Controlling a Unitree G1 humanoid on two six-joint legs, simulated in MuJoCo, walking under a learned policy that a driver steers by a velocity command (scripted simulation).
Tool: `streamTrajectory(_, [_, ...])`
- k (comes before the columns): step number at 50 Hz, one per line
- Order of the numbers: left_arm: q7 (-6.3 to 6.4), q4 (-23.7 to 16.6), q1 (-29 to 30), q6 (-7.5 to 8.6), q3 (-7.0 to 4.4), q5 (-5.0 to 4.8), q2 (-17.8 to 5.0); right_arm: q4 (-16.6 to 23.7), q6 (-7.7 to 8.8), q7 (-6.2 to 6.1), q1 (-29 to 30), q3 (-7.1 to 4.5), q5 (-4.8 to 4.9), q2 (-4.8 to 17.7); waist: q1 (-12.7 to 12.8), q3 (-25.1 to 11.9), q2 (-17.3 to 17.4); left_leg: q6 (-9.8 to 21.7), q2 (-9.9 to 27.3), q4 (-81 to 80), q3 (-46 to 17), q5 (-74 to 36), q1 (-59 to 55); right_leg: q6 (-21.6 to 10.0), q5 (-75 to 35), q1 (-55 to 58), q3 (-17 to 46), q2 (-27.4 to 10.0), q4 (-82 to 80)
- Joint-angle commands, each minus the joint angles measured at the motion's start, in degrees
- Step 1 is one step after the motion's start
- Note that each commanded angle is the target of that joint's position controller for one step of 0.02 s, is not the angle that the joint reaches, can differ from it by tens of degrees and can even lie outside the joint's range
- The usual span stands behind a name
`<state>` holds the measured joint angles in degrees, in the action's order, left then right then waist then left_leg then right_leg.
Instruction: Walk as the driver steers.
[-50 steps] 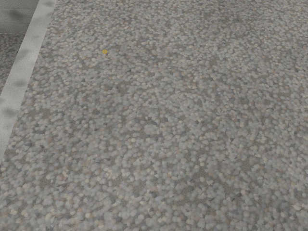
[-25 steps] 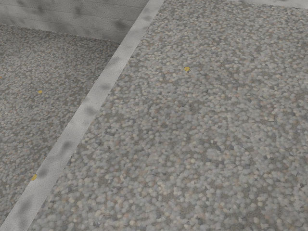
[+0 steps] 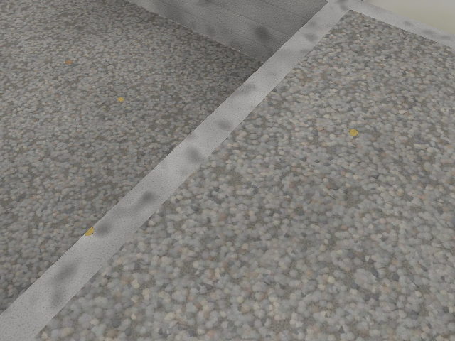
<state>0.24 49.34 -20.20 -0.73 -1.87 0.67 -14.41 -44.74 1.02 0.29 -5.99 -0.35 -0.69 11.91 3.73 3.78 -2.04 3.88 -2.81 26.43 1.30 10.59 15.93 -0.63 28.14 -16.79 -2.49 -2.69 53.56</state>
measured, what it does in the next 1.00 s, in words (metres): steps on the spot: right foot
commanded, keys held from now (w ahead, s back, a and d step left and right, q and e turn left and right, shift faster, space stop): no key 0.84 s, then w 0.16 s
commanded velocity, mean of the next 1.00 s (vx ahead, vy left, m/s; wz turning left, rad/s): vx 0.04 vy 0.00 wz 0.03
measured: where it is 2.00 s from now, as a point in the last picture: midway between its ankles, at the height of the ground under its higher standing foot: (236, 303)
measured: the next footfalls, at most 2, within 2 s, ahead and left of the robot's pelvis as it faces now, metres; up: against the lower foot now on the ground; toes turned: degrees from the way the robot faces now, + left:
right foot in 0.28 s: +0.07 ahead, -0.12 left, +0.00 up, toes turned +0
right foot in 1.62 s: +0.44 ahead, -0.06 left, +0.00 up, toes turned -17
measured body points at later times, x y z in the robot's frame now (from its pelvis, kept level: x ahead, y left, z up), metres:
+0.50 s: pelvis +0.04 -0.01 +0.01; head +0.04 -0.01 +0.46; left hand +0.07 +0.24 -0.14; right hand +0.08 -0.25 -0.15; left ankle +0.04 +0.08 -0.74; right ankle +0.03 -0.12 -0.74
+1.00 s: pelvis +0.06 -0.02 +0.00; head +0.05 -0.02 +0.45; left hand +0.03 +0.21 -0.16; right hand +0.05 -0.25 -0.16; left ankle +0.03 +0.07 -0.73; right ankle +0.02 -0.12 -0.74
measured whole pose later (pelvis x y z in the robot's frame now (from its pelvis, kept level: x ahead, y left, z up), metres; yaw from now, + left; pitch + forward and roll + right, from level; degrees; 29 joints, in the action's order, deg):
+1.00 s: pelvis +0.06 -0.02 +0.00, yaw +1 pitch -1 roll +0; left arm 1.8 64.2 -19.0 -0.1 -0.6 0.8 -10.0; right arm -64.8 -0.2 -1.3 -17.8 -0.4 -1.5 10.0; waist 0.5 -0.2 0.2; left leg 4.2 -2.3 30.8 0.1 23.2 11.1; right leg -3.5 20.1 -7.9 -0.2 1.8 26.5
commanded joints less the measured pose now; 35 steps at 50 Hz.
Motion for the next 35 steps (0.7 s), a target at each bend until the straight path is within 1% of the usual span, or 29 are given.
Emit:
streamTrajectory(1, [-0.13,-0.41,-4.84,-0.34,-0.98,0.63,-4.78,1.10,0.87,-1.12,-1.76,-0.76,-0.06,5.78,-0.73,-5.95,8.46,6.76,13.86,-9.62,-9.18,-38.93,-8.37,0.53,-5.03,-2.46,2.76,-1.02,0.44])
streamTrajectory(2, [-0.22,0.25,-5.46,-0.57,-0.94,0.56,-4.34,0.64,1.24,-1.10,-2.38,-0.67,-0.17,5.96,-0.51,-7.20,7.81,6.60,13.67,-9.30,-8.23,-40.43,-7.87,0.79,-5.89,-0.39,2.69,-0.40,-0.60])
streamTrajectory(3, [-0.24,0.70,-5.35,-0.82,-0.86,0.36,-3.80,0.08,1.49,-1.07,-2.95,-0.66,-0.20,6.24,-0.46,-7.81,7.48,6.61,13.58,-9.59,-7.83,-38.84,-7.55,1.03,-6.25,0.67,2.63,-0.08,-2.12])
streamTrajectory(5, [0.06,1.01,-3.11,-1.51,-0.67,0.44,-2.95,-0.86,1.52,-1.05,-3.23,-0.58,-0.27,6.48,-0.97,-6.64,8.03,6.47,13.18,-10.86,-7.98,-29.53,-5.52,1.35,-6.67,1.73,2.61,0.11,-6.65])
streamTrajectory(8, [0.72,1.18,0.86,-2.24,-0.57,0.51,-2.72,-2.32,0.86,-1.09,-4.17,-0.53,-0.58,6.52,-2.48,-4.29,9.11,6.53,12.67,-12.12,-9.91,-14.38,-3.16,1.28,-6.72,2.73,2.22,0.85,-13.52])
streamTrajectory(10, [1.07,1.80,1.85,-2.18,-0.47,0.26,-2.50,-3.26,0.47,-1.18,-4.70,-0.58,-0.62,6.58,-2.87,-3.44,8.69,6.72,12.90,-12.36,-11.81,-7.09,-2.01,0.85,-7.70,4.23,2.17,1.23,-17.64])
streamTrajectory(11, [1.22,2.36,1.64,-1.94,-0.33,0.21,-2.10,-3.63,0.31,-1.27,-4.42,-0.58,-0.47,6.54,-2.41,-3.13,7.96,6.38,12.70,-11.94,-12.38,-4.25,-1.27,0.48,-9.75,5.89,2.01,1.41,-21.08])
streamTrajectory(12, [1.36,3.13,0.88,-1.54,-0.06,0.30,-1.45,-3.92,0.16,-1.37,-3.75,-0.53,-0.13,6.45,-1.39,-2.87,6.65,5.32,12.11,-11.13,-12.41,-1.78,0.14,0.05,-14.46,9.10,1.77,1.42,-26.76])
streamTrajectory(13, [1.51,3.68,0.66,-0.93,0.09,0.64,-1.87,-4.46,0.18,-1.46,-4.36,-0.41,0.04,5.99,-1.11,-2.76,4.84,3.42,11.47,-10.78,-12.67,0.30,2.09,-0.30,-20.28,12.86,3.79,-0.25,-31.36])
streamTrajectory(14, [1.63,4.07,0.10,-0.15,0.03,1.04,-3.39,-4.97,0.33,-1.45,-5.54,-0.18,-0.04,5.13,-1.65,-3.14,3.18,1.61,10.13,-9.75,-12.43,1.79,3.15,-0.82,-22.95,15.49,7.74,-4.02,-33.51])
streamTrajectory(15, [1.48,4.60,2.70,0.31,-0.54,0.31,-6.27,-5.91,0.17,-1.21,-8.96,-0.51,0.26,4.66,-5.32,-0.57,-2.29,0.60,5.91,-10.81,-9.00,2.14,1.39,-1.96,-25.03,10.73,9.42,-5.26,-31.98])
streamTrajectory(16, [1.01,4.98,3.90,0.64,-0.21,-0.18,-4.16,-7.54,-0.04,-1.36,-8.82,-0.59,0.07,5.24,-4.24,-0.34,-2.64,0.22,5.23,-10.29,-7.87,-0.16,-3.78,-2.08,-22.36,6.48,8.96,-4.68,-32.87])
streamTrajectory(17, [0.85,5.40,3.90,1.02,0.19,-0.14,-2.83,-8.29,-0.12,-1.54,-8.59,-0.86,0.06,5.78,-3.79,-0.51,-2.21,0.26,5.63,-9.32,-7.95,-2.47,-6.54,-1.55,-21.59,5.39,8.24,-3.99,-33.72])
streamTrajectory(19, [1.20,6.51,3.76,1.27,0.33,-0.18,-2.76,-9.44,-0.13,-1.59,-8.66,-1.16,0.07,6.29,-3.77,-1.57,-2.33,0.61,6.29,-8.31,-7.99,-5.98,-8.72,-1.21,-22.36,6.07,7.74,-3.34,-34.63])
streamTrajectory(22, [1.51,7.89,3.70,1.34,0.43,-0.32,-2.59,-11.37,-0.03,-1.72,-9.22,-0.91,0.09,5.20,-3.73,-1.76,-0.03,0.29,6.52,-8.80,-7.82,-6.80,-8.33,-1.58,-23.35,7.95,7.68,-3.46,-34.73])
streamTrajectory(24, [1.60,8.71,3.68,1.30,0.56,-0.27,-2.41,-12.65,-0.13,-1.90,-9.51,-0.84,0.12,4.90,-3.66,-1.42,0.82,0.02,6.48,-9.07,-7.66,-6.75,-8.28,-1.79,-23.48,8.18,7.66,-3.51,-34.83])
streamTrajectory(30, [1.80,11.00,3.37,1.29,0.96,-0.24,-1.88,-15.72,-0.40,-2.24,-10.46,-0.56,0.12,4.37,-3.63,-1.04,1.76,-0.36,6.68,-9.05,-7.40,-7.56,-8.76,-2.09,-23.94,8.29,7.57,-3.40,-35.10])
streamTrajectory(35, [1.92,12.58,2.92,1.27,1.35,-0.22,-1.15,-17.70,-0.54,-2.43,-11.16,-0.34,0.14,3.92,-3.70,-0.60,1.74,-0.54,6.86,-8.92,-7.29,-7.58,-8.82,-2.20,-23.82,8.08,7.51,-3.20,-35.32])
Keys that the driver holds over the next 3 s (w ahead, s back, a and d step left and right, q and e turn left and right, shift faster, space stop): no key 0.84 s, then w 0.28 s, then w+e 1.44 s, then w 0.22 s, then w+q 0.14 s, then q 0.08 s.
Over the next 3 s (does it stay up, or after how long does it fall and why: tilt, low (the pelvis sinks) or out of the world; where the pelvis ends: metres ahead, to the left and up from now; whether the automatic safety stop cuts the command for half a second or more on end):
stays up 0.91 -0.37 0.01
